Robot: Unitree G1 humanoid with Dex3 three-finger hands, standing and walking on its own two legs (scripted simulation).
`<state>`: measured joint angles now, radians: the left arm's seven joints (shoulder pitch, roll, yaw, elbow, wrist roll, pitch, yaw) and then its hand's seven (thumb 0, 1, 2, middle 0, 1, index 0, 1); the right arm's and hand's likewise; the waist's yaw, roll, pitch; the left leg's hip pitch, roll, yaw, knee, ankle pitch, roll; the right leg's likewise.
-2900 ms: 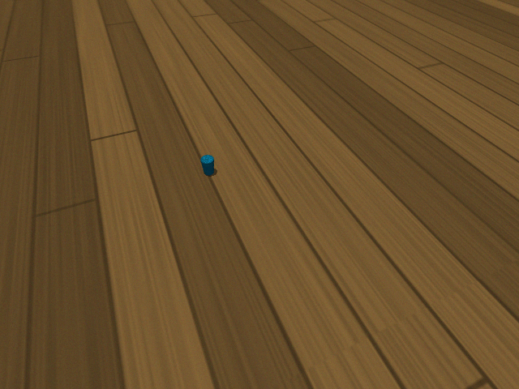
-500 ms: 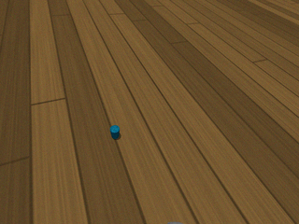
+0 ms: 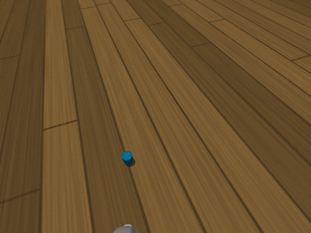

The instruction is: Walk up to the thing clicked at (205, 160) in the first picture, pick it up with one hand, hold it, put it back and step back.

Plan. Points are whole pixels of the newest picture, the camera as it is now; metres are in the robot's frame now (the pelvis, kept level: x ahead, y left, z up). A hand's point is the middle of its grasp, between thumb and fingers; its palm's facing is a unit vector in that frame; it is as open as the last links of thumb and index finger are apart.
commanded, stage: walk up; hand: left
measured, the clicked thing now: (128, 159) +0.70 +0.25 -0.72
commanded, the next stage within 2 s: none
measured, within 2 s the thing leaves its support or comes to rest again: neither
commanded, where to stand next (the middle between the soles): +0.30 +0.01 m, yaw +1 degrees
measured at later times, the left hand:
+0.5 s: hand (72, 207) +0.23 +0.28 -0.14, palm faces -0.06 -0.92 -0.39, open 7.4 cm
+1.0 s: hand (85, 187) +0.30 +0.26 -0.16, palm faces +0.01 -0.93 -0.37, open 7.4 cm
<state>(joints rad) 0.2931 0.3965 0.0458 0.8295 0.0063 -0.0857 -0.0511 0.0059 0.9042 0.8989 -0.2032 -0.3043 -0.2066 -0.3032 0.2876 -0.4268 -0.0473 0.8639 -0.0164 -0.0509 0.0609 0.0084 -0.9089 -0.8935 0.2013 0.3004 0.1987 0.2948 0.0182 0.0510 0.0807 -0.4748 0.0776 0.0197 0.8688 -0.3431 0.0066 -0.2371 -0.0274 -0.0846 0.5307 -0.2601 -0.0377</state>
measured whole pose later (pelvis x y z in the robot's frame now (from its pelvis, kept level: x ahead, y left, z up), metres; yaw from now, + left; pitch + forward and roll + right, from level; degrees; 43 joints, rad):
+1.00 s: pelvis +0.23 +0.00 -0.01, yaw +2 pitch -2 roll +0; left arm 0.17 0.39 0.00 1.00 0.00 -0.03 0.00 0.01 0.91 0.90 -0.20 -0.30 -0.20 -0.30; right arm 0.16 -0.38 -0.01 1.00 -0.01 0.00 0.03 0.01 -0.91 -0.89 0.20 0.30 0.20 0.29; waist 0.01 -0.01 0.07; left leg -0.34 0.04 0.02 0.67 -0.29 -0.02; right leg -0.32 -0.04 -0.04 0.66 -0.30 0.02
